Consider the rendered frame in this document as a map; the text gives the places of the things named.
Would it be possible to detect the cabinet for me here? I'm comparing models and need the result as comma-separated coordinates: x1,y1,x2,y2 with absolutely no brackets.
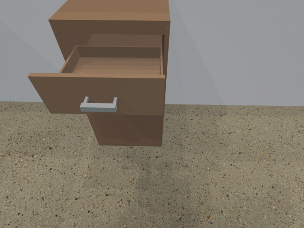
48,0,171,147

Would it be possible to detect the drawer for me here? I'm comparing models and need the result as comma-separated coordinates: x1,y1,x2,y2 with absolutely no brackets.
28,46,165,115

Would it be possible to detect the handle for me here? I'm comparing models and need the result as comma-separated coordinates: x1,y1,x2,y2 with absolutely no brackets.
80,96,117,112

